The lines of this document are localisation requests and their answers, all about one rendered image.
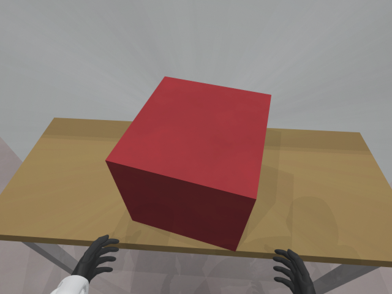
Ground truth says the robot right hand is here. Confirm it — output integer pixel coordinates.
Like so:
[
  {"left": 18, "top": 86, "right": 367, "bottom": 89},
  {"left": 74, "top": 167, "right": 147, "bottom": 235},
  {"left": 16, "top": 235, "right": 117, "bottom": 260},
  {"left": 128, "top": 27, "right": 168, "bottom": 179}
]
[{"left": 273, "top": 249, "right": 316, "bottom": 294}]

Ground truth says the robot left forearm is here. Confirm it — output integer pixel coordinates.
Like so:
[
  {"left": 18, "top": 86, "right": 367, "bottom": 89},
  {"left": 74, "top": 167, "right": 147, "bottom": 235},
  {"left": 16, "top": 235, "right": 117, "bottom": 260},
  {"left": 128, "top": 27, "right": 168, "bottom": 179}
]
[{"left": 50, "top": 275, "right": 89, "bottom": 294}]

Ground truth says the robot left hand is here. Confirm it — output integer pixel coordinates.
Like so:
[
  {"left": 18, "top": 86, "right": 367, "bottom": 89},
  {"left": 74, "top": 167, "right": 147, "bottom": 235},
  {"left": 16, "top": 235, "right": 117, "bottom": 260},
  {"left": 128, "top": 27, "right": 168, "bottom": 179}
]
[{"left": 71, "top": 235, "right": 119, "bottom": 283}]

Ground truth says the carton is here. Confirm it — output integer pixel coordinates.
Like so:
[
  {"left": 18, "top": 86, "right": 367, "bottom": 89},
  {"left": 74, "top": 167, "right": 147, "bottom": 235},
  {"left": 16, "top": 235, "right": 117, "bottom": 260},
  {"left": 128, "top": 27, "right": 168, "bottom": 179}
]
[{"left": 105, "top": 77, "right": 271, "bottom": 251}]

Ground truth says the table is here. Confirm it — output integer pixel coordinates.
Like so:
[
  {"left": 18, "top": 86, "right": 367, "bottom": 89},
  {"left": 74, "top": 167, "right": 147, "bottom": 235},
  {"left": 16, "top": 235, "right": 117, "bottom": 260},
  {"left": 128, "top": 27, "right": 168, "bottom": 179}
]
[{"left": 0, "top": 118, "right": 392, "bottom": 294}]

